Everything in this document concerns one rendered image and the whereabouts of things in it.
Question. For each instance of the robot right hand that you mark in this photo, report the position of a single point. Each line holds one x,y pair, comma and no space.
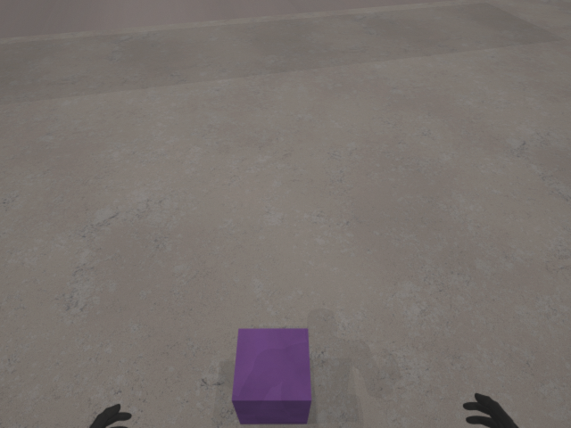
498,417

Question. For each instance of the carton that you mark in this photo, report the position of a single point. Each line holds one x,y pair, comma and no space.
272,376

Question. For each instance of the robot left hand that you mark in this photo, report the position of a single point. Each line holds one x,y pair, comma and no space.
109,416

